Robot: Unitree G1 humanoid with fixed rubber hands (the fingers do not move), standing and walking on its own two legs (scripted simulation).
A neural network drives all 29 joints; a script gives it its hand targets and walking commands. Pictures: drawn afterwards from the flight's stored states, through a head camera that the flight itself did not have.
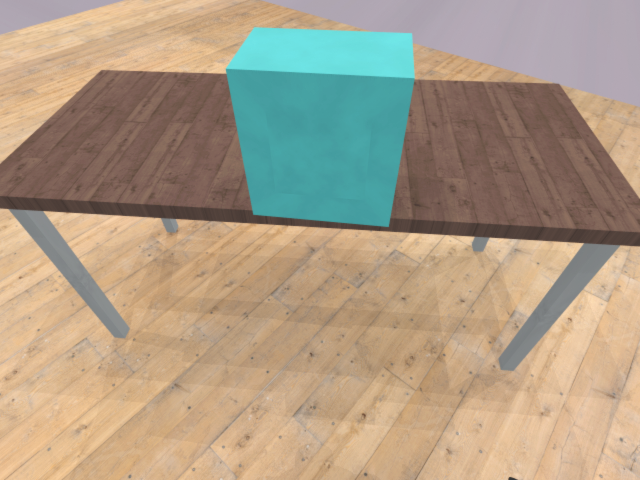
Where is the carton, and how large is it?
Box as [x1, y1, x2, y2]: [226, 27, 414, 226]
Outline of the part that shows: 254,27 226,67 226,73 253,214 388,226 414,79 411,33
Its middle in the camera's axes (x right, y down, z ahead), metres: +0.01 -0.20 +0.72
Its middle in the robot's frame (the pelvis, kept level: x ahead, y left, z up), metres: +0.69 +0.00 +0.08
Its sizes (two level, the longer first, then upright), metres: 0.275 0.169 0.298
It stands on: a table, 0.69 m high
